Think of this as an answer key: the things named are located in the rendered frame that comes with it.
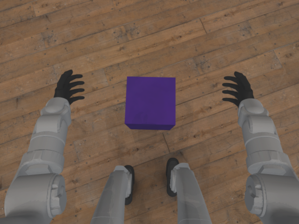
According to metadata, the robot right forearm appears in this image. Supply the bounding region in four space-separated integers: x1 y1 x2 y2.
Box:
238 98 299 181

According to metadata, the robot left forearm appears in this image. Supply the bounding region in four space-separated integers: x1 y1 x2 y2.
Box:
4 97 71 216

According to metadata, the left robot foot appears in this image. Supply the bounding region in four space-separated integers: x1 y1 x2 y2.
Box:
124 165 135 205

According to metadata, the right robot shin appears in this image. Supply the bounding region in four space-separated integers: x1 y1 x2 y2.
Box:
170 163 194 186

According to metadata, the carton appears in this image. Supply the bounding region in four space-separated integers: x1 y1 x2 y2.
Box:
125 77 176 130

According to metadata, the right robot upper arm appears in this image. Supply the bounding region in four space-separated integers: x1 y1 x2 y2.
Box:
244 173 299 224

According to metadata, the left robot hand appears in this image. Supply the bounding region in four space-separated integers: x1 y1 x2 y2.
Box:
54 70 85 105

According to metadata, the right robot hand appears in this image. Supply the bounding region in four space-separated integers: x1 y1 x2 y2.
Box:
222 71 254 107

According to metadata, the left robot upper arm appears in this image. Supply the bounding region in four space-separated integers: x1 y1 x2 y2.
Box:
0 173 67 224

